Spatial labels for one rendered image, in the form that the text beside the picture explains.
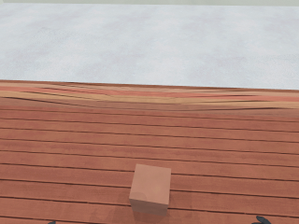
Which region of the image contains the carton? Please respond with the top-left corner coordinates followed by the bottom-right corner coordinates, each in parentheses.
top-left (129, 163), bottom-right (171, 217)

